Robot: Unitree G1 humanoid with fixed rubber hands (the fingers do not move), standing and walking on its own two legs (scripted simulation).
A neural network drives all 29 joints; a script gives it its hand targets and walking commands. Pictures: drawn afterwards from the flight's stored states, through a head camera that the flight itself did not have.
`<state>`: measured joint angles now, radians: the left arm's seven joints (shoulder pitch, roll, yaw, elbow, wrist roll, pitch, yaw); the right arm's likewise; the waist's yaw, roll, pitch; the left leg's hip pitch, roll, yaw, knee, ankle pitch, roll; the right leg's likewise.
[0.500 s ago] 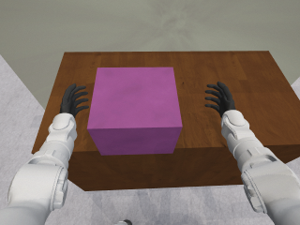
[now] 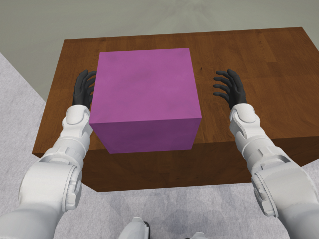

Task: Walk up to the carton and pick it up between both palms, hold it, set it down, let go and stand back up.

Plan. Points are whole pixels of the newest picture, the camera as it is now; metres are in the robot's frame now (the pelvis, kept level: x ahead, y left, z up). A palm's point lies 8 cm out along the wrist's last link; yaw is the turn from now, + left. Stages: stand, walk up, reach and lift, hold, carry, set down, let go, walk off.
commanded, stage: reach and lift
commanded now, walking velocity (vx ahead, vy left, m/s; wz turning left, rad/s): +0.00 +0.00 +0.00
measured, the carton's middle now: (147, 103) +0.45 +0.10 +0.01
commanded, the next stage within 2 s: none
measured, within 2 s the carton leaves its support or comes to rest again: neither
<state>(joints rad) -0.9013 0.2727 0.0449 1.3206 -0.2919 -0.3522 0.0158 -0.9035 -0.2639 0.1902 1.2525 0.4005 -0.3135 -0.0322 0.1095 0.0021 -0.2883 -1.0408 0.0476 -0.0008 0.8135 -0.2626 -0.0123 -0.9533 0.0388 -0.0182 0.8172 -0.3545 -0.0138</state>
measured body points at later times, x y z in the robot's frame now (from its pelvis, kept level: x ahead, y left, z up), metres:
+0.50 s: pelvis +0.01 +0.01 +0.03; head +0.11 +0.03 +0.46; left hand +0.42 +0.25 +0.05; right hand +0.47 -0.08 +0.05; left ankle +0.05 +0.12 -0.69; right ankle +0.00 -0.11 -0.69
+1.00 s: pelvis +0.01 -0.01 +0.05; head +0.12 +0.01 +0.48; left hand +0.40 +0.23 +0.05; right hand +0.44 -0.09 +0.05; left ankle +0.05 +0.12 -0.69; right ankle +0.00 -0.11 -0.69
